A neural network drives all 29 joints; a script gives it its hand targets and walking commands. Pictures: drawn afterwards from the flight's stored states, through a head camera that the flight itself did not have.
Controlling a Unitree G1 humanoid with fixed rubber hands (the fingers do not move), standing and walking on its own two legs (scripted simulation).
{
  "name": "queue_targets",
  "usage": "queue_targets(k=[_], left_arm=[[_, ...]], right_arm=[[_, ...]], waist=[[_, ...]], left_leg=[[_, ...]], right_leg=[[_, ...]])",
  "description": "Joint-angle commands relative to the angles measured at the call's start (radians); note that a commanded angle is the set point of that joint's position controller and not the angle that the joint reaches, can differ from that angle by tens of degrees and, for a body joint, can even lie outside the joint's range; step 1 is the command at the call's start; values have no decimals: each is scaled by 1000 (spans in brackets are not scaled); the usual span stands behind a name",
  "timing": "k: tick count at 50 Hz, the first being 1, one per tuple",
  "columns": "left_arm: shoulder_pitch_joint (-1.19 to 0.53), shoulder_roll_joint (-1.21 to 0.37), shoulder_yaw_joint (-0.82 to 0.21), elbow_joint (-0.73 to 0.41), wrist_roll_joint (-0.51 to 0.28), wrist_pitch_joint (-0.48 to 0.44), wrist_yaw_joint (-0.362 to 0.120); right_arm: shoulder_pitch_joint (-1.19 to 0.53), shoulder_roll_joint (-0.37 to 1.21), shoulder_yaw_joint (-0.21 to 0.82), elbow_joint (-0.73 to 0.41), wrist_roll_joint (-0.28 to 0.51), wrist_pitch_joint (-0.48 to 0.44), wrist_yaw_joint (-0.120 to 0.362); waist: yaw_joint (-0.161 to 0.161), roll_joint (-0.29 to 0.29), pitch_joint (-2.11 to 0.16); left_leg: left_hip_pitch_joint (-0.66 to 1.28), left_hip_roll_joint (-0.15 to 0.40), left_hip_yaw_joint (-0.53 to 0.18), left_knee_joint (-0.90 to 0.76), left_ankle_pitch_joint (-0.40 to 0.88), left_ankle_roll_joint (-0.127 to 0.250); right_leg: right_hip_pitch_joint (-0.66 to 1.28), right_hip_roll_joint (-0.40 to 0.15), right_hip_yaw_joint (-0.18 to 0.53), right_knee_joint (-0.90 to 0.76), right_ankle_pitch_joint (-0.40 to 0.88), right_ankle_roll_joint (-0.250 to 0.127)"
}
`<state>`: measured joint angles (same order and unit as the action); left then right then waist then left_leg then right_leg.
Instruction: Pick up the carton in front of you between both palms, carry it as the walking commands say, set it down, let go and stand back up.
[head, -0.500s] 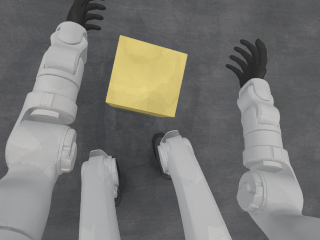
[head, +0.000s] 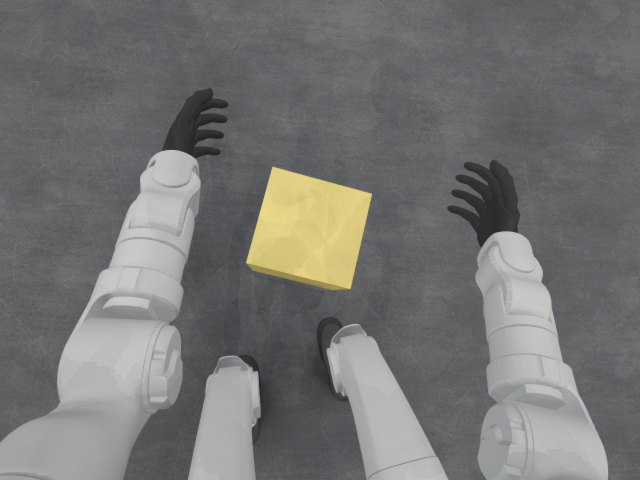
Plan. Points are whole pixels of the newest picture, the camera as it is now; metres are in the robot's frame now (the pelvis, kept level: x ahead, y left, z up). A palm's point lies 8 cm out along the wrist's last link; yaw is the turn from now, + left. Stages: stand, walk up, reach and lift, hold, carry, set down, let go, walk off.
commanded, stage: let go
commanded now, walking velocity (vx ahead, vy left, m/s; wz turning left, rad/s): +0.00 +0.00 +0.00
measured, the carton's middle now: (305, 236) +0.43 -0.09 -0.52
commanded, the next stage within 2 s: stand in 1.24 s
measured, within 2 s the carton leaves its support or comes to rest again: neither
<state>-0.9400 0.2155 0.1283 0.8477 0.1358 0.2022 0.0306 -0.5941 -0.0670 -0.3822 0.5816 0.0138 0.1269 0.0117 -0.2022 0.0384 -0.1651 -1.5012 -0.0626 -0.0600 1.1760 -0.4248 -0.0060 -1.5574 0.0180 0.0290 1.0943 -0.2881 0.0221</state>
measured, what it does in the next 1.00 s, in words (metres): rises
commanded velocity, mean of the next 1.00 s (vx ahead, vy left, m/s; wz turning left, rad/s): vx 0.00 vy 0.00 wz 0.00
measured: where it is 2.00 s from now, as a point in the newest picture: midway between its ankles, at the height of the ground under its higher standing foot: (294, 393)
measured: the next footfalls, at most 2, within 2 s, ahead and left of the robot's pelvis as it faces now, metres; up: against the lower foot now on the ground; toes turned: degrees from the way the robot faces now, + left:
none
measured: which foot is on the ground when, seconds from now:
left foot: down 0.00-1.00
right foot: down 0.00-1.00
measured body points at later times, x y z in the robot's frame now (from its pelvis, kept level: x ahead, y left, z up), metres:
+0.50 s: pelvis +0.08 -0.02 +0.11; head +0.19 +0.00 +0.54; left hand +0.36 +0.16 +0.00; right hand +0.26 -0.26 +0.03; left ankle +0.04 +0.11 -0.61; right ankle +0.09 -0.13 -0.61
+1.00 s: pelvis +0.08 +0.01 +0.13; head +0.09 +0.01 +0.58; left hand +0.25 +0.24 +0.05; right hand +0.26 -0.23 +0.05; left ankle +0.04 +0.11 -0.61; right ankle +0.09 -0.12 -0.61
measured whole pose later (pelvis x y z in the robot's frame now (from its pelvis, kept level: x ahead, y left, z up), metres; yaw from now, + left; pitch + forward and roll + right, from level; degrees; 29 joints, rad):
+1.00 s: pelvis +0.08 +0.01 +0.13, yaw -1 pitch -1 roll -1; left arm 0.25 0.21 0.02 0.47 -0.02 0.06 -0.03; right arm 0.21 -0.22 -0.04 0.41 -0.02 0.16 0.03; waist 0.01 0.03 0.04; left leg -0.11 -0.03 -0.05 0.47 -0.34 0.02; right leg -0.20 0.02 0.06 0.46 -0.24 0.02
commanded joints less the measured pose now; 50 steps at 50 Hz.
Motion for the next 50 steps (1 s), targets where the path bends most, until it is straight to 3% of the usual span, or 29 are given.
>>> queue_targets(k=[1,6,11,19,25,33,38,44,45,46,50], left_arm=[[2,-31,25,-201,25,-31,46],[192,-95,36,-377,29,-66,120],[422,-107,20,-403,-4,-111,137],[714,-46,-8,-372,-52,-183,85],[880,-19,-15,-379,-58,-209,48],[1057,18,-32,-426,-84,-206,-9],[1123,35,-64,-470,-120,-188,-56],[1117,55,-81,-512,-148,-144,-92],[1146,31,-97,-453,-161,-170,-75],[1143,37,-96,-471,-156,-173,-66],[1105,64,-91,-474,-152,-155,-58]], right_arm=[[64,-141,23,-149,-29,-32,38],[195,-167,119,-195,-30,-54,89],[388,-189,212,-178,-17,-77,113],[674,-208,333,-279,27,-112,90],[779,-215,365,-323,37,-119,72],[813,-238,336,-272,24,-117,64],[844,-247,315,-239,2,-98,54],[820,-252,300,-234,-21,-53,52],[781,-279,286,-267,-29,-7,29],[796,-276,293,-263,-33,7,21],[777,-270,307,-272,-31,41,10]], waist=[[-30,102,-883],[0,69,-661],[21,9,-447],[64,-81,-272],[112,-57,-185],[180,14,-59],[186,-3,23],[184,-30,142],[179,-25,96],[190,-6,112],[189,-3,165]], left_leg=[[604,-40,35,-205,331,-26],[663,-37,32,-343,209,-34],[704,-28,38,-456,127,-22],[781,-16,49,-560,187,-1],[941,-5,42,-646,292,-2],[1188,23,27,-744,466,-21],[1279,39,22,-791,505,-23],[1285,51,18,-832,400,-17],[1337,62,3,-799,497,-22],[1331,61,4,-785,524,-27],[1297,61,7,-789,441,-19]], right_leg=[[705,51,-127,-103,434,28],[851,41,-88,-205,319,4],[1031,24,-45,-313,257,-1],[1345,2,21,-425,498,18],[1463,3,34,-495,603,24],[1481,30,1,-603,505,6],[1491,43,-14,-655,447,-3],[1512,48,-32,-681,313,-11],[1477,73,-33,-642,267,-8],[1467,70,-35,-640,248,-12],[1454,66,-35,-632,204,-12]])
